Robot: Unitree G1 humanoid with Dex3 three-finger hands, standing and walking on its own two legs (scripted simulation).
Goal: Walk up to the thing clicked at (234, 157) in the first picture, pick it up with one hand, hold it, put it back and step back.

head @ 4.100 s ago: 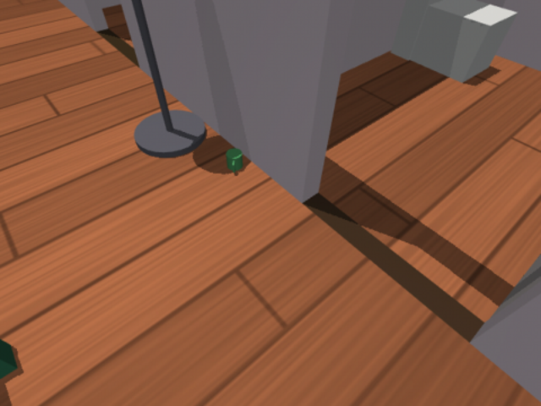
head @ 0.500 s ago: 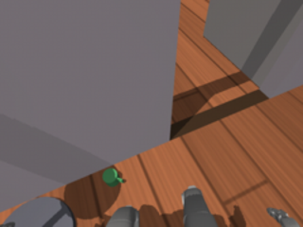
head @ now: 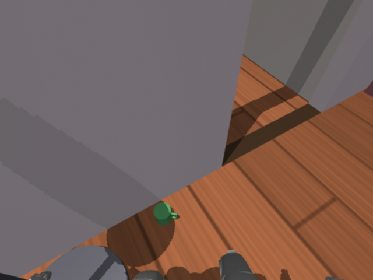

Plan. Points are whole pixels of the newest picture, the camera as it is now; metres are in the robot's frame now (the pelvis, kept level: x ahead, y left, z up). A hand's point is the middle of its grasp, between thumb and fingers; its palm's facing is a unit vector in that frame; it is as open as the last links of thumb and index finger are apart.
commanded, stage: walk up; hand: left
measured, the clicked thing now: (166, 214) +0.50 +0.13 -0.67
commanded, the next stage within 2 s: none
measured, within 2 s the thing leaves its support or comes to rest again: neither
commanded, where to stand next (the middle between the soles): +0.10 -0.06 m, yaw -4 degrees
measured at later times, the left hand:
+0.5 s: hand out of the picture +0.12 +0.25 -0.11, palm faces -0.25 -0.91 -0.33, open 7.4 cm
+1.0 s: hand (114, 244) +0.21 +0.19 -0.11, palm faces -0.14 -0.92 -0.37, open 7.4 cm
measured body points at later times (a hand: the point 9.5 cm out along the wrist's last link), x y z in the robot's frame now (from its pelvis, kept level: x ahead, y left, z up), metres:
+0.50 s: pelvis +0.01 -0.01 +0.04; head +0.05 +0.01 +0.49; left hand +0.14 +0.30 -0.09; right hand -0.06 -0.35 -0.04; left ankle +0.00 +0.14 -0.68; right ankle +0.04 -0.16 -0.67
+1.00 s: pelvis +0.05 -0.05 +0.03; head +0.09 -0.05 +0.48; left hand +0.22 +0.24 -0.09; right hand +0.08 -0.37 -0.09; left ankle +0.11 +0.07 -0.68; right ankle +0.03 -0.16 -0.68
